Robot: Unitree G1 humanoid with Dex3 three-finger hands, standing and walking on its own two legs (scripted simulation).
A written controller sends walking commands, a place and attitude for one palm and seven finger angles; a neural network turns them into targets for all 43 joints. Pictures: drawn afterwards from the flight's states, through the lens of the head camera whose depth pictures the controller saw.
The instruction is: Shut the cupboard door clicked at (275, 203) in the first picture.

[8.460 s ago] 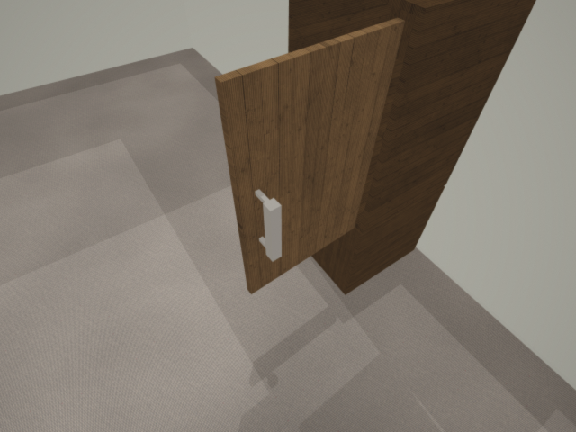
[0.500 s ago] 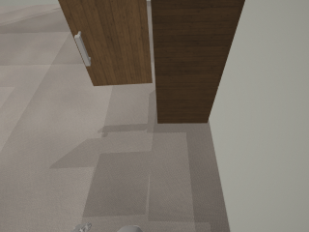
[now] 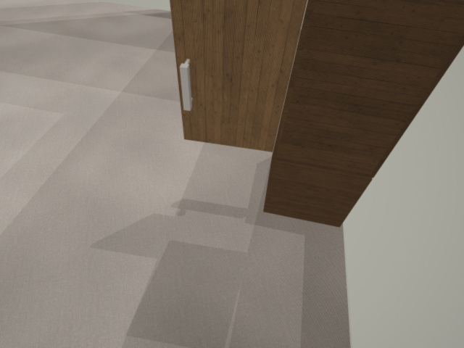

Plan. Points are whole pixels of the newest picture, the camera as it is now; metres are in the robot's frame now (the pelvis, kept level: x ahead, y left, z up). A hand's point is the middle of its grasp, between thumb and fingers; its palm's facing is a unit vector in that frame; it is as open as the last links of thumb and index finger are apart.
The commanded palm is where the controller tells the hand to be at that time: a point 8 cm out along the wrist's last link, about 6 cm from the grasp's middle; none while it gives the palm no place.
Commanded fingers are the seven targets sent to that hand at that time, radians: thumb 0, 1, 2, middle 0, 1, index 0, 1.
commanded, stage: take the last steps up to it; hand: left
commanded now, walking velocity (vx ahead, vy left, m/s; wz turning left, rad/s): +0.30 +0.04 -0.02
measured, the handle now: (187, 85) +0.90 +0.23 -0.06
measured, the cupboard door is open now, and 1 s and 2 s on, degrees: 93 93 93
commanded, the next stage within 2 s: come to a stop and stand still in 0.92 s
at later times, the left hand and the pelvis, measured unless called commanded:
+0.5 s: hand (167, 303) +0.23 +0.15 -0.15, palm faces +0.06 -0.97 -0.23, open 7.1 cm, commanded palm none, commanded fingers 0.00 0.90 0.90 -0.20 -0.30 -0.20 -0.30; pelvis +0.17 -0.04 +0.01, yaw +1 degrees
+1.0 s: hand (157, 243) +0.36 +0.21 -0.17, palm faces +0.05 -0.98 -0.18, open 7.3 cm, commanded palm none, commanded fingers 0.00 0.90 0.90 -0.20 -0.30 -0.20 -0.30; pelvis +0.34 +0.04 +0.00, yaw -1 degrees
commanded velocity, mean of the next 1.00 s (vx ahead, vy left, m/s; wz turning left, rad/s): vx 0.26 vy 0.05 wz -0.01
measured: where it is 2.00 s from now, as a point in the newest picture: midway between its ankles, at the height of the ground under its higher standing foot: (227, 307)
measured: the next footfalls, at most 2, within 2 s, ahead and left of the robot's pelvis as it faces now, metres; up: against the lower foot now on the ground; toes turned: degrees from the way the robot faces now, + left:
right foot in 0.28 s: +0.22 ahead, -0.11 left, +0.00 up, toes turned -8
left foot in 0.76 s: +0.39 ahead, +0.13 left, +0.00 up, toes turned +4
